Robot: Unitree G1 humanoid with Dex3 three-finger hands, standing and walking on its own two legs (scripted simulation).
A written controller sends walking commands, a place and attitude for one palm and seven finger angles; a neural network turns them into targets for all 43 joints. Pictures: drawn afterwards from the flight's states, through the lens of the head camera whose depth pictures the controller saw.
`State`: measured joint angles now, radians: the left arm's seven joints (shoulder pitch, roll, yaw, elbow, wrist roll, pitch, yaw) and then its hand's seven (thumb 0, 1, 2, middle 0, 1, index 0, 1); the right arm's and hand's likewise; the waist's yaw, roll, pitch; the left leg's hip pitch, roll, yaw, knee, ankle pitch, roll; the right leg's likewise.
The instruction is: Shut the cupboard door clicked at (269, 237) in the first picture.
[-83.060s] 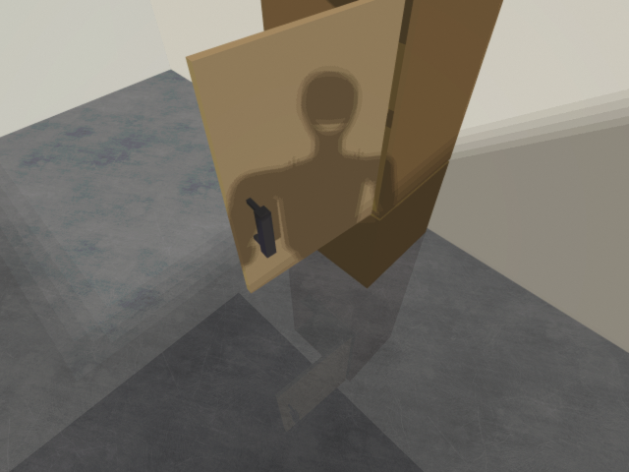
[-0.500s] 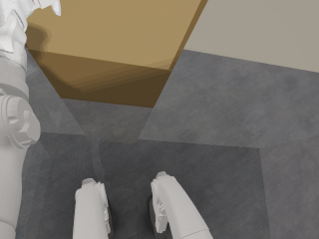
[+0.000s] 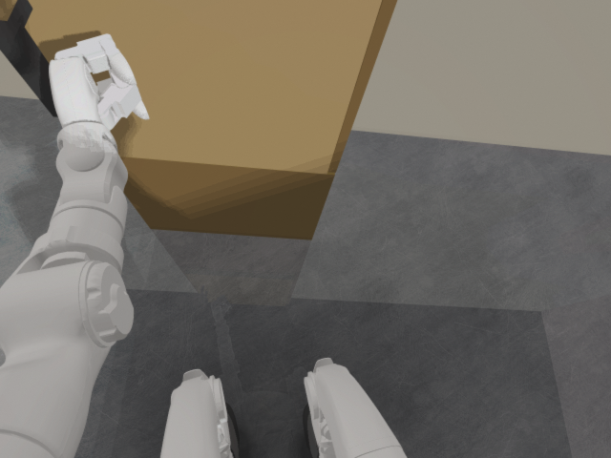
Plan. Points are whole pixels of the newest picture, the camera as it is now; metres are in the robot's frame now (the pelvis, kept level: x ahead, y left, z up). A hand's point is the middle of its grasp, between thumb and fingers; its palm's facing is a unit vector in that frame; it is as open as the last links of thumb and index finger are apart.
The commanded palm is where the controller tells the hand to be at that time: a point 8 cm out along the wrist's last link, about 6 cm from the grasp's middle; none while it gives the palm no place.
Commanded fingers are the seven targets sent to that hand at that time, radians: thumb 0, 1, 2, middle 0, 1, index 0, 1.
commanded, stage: pull the fist back off the door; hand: left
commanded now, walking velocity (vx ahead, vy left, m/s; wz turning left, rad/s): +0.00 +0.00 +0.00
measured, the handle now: (44, 62) +0.62 +0.24 +0.05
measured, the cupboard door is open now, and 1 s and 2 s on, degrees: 0 0 0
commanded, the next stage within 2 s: draw the hand back to the body in 0.32 s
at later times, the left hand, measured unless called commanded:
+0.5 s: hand (153, 129) +0.51 +0.11 +0.06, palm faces +0.11 -0.99 -0.01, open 3.1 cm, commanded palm +0.46 +0.16 +0.07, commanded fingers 0.00 0.90 0.90 -1.30 -1.50 -1.30 -1.50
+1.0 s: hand (29, 219) +0.36 +0.17 +0.17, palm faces +0.08 -0.99 -0.09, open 3.1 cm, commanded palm +0.31 +0.23 +0.19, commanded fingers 0.00 0.90 0.90 -1.05 -1.23 -1.05 -1.23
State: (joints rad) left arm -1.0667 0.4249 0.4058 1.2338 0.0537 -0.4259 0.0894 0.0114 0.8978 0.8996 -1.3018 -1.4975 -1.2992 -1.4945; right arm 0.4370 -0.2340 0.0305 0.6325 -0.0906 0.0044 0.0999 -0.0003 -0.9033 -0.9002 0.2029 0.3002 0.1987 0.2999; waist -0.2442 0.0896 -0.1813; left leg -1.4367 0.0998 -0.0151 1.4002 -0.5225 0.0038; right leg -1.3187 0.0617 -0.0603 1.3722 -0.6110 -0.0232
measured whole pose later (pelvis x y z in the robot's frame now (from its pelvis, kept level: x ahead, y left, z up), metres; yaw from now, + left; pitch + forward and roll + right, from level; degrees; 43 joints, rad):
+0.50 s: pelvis +0.00 +0.00 +0.01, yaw +3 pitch +28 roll -3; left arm -0.91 0.22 0.25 1.17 0.03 -0.54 0.14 0.01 0.90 0.90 -1.30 -1.50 -1.30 -1.49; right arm 0.26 -0.23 0.00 0.61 -0.08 0.06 0.08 0.00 -0.91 -0.90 0.20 0.30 0.20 0.30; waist -0.18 0.05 -0.19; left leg -1.32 0.06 -0.01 1.35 -0.51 0.01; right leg -1.20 0.02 -0.06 1.34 -0.62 -0.02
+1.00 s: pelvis +0.02 -0.01 +0.10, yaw +4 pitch +11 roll -1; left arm -0.17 0.22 0.10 0.46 -0.14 -0.32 -0.06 0.01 0.90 0.90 -1.25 -1.44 -1.25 -1.44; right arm 0.27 -0.27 -0.01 0.54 0.04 0.05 -0.02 0.01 -0.90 -0.90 0.20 0.30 0.20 0.30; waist -0.05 0.03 -0.14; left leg -0.71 0.05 0.02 0.91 -0.38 -0.01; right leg -0.61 0.02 -0.03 0.90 -0.48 -0.02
